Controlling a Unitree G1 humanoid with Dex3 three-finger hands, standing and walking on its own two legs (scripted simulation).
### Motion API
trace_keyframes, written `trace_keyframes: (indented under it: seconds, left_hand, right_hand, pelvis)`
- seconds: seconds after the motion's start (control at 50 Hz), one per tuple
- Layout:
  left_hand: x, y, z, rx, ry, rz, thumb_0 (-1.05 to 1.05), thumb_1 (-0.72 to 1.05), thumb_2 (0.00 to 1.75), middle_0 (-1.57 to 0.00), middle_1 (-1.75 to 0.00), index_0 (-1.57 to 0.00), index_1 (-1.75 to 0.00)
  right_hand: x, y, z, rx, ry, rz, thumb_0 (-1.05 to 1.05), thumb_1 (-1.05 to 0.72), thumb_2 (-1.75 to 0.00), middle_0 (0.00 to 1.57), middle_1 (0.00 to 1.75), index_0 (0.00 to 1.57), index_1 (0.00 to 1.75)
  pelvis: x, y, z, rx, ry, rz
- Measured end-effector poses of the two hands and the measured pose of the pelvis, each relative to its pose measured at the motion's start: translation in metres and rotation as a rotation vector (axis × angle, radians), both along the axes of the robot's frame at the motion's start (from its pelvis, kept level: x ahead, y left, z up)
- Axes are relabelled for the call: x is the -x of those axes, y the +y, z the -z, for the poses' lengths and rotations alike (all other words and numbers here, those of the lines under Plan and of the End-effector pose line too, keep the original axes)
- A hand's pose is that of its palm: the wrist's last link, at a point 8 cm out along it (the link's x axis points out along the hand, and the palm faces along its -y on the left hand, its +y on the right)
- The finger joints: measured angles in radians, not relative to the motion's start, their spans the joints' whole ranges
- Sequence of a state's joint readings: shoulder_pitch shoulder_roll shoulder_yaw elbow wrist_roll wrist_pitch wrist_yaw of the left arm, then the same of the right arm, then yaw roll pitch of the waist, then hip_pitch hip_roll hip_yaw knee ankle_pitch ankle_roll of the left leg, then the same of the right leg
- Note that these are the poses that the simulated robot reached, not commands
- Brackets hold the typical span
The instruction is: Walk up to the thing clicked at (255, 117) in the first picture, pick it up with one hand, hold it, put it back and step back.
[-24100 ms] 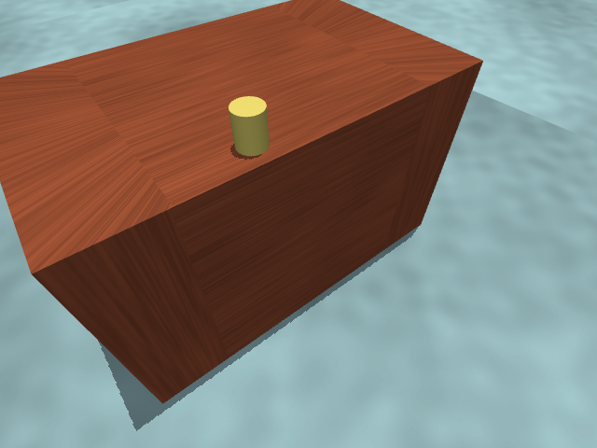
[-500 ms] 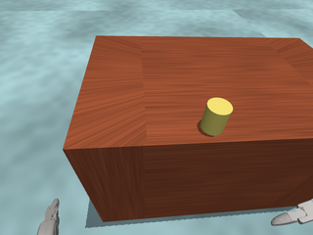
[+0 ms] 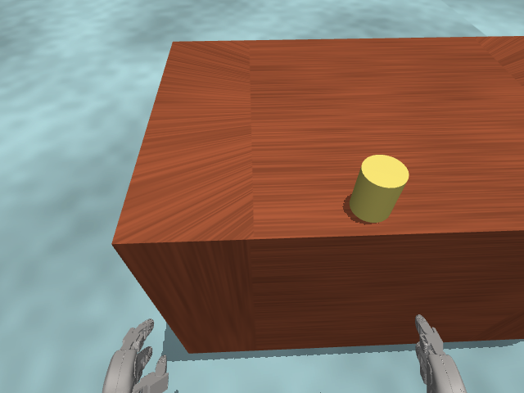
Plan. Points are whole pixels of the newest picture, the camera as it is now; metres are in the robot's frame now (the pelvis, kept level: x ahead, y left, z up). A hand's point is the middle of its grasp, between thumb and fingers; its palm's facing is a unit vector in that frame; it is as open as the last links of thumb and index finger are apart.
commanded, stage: home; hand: right
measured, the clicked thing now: (376, 189) +0.45 -0.19 +0.03
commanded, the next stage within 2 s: none
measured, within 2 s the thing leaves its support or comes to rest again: neither
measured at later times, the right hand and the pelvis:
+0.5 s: hand (387, 368) +0.18 -0.18 -0.10, palm faces +0.06 +0.96 -0.26, open 17.5 cm; pelvis +0.01 +0.00 +0.00, yaw +1 degrees
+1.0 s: hand out of the picture +0.04 -0.26 -0.14, palm faces -0.07 +0.92 -0.38, open 17.5 cm; pelvis -0.01 +0.00 +0.01, yaw +1 degrees
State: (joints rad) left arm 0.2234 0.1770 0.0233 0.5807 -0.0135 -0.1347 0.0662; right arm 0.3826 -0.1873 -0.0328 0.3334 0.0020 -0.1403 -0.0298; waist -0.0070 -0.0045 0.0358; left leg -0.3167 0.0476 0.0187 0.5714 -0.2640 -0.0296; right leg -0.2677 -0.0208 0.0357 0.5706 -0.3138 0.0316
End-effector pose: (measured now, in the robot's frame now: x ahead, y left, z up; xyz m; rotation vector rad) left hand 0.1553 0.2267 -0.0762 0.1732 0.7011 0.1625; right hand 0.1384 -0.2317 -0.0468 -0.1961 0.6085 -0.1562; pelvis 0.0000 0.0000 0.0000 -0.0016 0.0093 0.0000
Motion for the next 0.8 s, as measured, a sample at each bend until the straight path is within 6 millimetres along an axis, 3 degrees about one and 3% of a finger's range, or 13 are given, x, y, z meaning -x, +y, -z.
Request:
trace_keyframes:
  seconds: [0.12,0.28,0.52,0.64,0.8]
  left_hand:
    - [0.002,0.002,0.001,-0.022,0.029,0.009,0.01,0.85,0.88,-0.20,-0.29,-0.20,-0.30]
    - [0.013,0.010,0.013,-0.029,0.115,0.004,0.01,0.89,0.90,-0.20,-0.30,-0.21,-0.30]
    - [0.020,0.013,0.023,-0.031,0.187,0.025,0.01,0.90,0.90,-0.20,-0.30,-0.21,-0.30]
    - [0.037,0.043,0.028,-0.083,0.266,0.026,0.01,0.90,0.90,-0.21,-0.30,-0.21,-0.30]
    - [0.080,0.078,0.031,-0.135,0.416,-0.015,0.01,0.90,0.90,-0.20,-0.30,-0.21,-0.30]
  right_hand:
    - [-0.015,0.012,0.024,-0.032,0.078,-0.014,-0.01,0.53,-0.06,0.06,0.06,0.06,0.05]
    - [-0.027,0.004,0.020,0.004,0.069,0.019,-0.01,0.53,-0.05,0.06,0.06,0.06,0.05]
    - [-0.026,0.003,0.026,0.044,0.124,-0.031,-0.01,0.55,-0.04,0.05,0.05,0.05,0.05]
    - [0.002,-0.032,0.044,0.117,0.303,-0.056,-0.01,0.56,-0.04,0.06,0.05,0.06,0.05]
    - [0.055,-0.068,0.049,0.169,0.496,0.017,0.00,0.56,-0.03,0.05,0.05,0.05,0.04]
  pelvis:
    - [-0.003,0.001,0.000,-0.003,0.008,-0.010]
    - [-0.009,-0.001,0.001,-0.008,0.007,-0.015]
    - [-0.010,0.000,0.002,-0.002,0.008,-0.017]
    - [-0.008,0.000,0.004,0.001,-0.019,-0.015]
    - [0.000,0.002,-0.002,0.003,-0.049,-0.013]
